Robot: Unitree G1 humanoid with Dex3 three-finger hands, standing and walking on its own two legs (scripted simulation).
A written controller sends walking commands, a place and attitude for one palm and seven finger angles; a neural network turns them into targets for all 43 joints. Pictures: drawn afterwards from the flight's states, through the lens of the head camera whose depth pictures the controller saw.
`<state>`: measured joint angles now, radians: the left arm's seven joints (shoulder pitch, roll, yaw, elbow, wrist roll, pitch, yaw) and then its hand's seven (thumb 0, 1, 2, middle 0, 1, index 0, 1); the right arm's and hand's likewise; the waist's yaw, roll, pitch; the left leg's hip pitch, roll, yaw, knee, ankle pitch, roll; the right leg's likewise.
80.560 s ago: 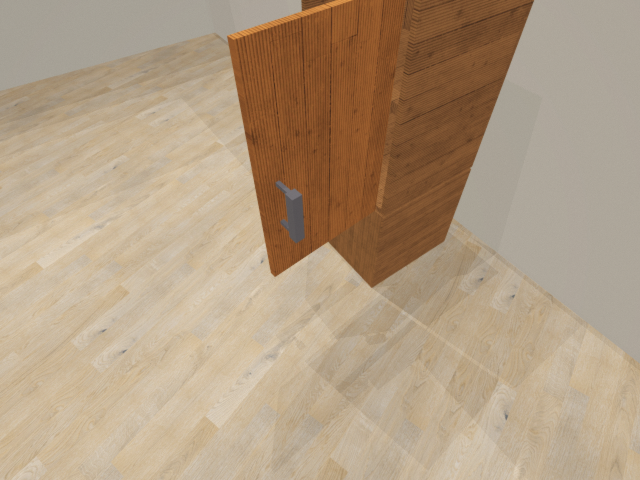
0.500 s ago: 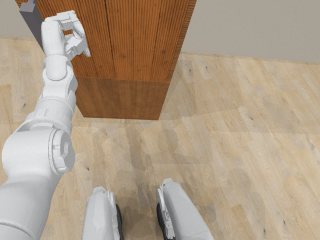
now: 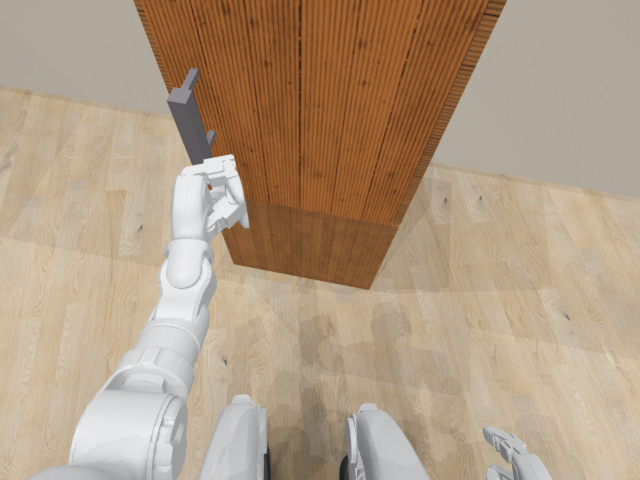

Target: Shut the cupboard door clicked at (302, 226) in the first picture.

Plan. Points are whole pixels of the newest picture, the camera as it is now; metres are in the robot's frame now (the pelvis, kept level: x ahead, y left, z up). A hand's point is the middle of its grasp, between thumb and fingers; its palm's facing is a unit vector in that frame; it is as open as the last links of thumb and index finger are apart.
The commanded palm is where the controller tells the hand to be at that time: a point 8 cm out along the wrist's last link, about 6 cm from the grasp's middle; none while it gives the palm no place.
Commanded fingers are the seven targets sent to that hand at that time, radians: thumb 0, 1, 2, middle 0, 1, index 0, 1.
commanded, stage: draw the hand back to the body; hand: left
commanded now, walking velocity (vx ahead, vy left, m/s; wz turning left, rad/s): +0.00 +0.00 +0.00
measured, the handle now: (197, 120) +0.59 +0.16 +0.02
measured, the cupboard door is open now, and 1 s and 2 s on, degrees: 0 0 0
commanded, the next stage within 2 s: step back with the hand held close in 1.64 s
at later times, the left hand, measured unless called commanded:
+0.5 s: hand (167, 224) +0.36 +0.14 +0.12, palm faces -0.01 -1.00 -0.04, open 3.1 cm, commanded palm +0.32 +0.19 +0.13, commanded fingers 0.00 0.90 0.90 -1.22 -1.41 -1.22 -1.41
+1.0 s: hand out of the picture +0.27 +0.24 +0.22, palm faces +0.30 -0.90 -0.30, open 4.2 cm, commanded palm +0.22 +0.28 +0.25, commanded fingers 0.00 0.90 0.90 -0.53 -0.66 -0.53 -0.66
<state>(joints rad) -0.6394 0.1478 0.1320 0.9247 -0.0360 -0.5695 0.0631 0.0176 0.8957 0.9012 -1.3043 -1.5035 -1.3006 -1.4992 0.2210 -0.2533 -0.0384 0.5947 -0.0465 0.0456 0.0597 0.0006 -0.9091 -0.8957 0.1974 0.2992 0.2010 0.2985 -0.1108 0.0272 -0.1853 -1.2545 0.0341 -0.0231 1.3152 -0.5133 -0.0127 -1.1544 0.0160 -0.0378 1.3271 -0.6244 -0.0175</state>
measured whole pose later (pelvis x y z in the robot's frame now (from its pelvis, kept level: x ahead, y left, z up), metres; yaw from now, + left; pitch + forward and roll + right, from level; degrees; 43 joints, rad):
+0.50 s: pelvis +0.01 +0.00 +0.06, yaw +0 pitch +14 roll -1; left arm -0.21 0.20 0.10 0.48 -0.18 -0.41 -0.07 0.02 0.90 0.90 -1.30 -1.50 -1.30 -1.50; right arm 0.32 -0.24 0.01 0.59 0.04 0.04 -0.01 0.01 -0.91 -0.90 0.20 0.30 0.20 0.30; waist -0.06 0.05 -0.13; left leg -0.84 0.04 -0.01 1.01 -0.42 -0.01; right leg -0.75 0.02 -0.02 1.01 -0.51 -0.02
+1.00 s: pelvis +0.04 +0.01 +0.13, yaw +1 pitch -1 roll +0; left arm 0.28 0.29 0.14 -0.12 -0.07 -0.03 0.10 0.02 0.89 0.90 -0.80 -0.95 -0.79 -0.94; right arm 0.16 -0.21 0.07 0.53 0.03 -0.01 -0.08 0.01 -0.91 -0.90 0.20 0.30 0.20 0.30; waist 0.05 0.06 -0.04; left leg -0.25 0.00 0.01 0.52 -0.26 0.01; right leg -0.15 -0.02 -0.01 0.50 -0.34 0.01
